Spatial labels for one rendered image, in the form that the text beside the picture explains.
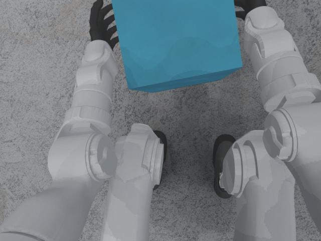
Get right robot foot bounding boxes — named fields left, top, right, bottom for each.
left=213, top=134, right=236, bottom=199

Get robot left thigh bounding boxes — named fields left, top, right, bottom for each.
left=100, top=132, right=164, bottom=241

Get right robot forearm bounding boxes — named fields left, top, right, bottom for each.
left=243, top=6, right=321, bottom=112

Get robot left upper arm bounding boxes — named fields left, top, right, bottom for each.
left=0, top=132, right=118, bottom=241

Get carton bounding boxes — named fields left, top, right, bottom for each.
left=111, top=0, right=243, bottom=93

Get robot left hand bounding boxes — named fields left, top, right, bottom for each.
left=89, top=0, right=119, bottom=51

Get robot right upper arm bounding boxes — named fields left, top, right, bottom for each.
left=262, top=102, right=321, bottom=234

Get left robot forearm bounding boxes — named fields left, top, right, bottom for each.
left=48, top=40, right=118, bottom=168

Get robot right hand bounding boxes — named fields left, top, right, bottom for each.
left=234, top=0, right=267, bottom=20

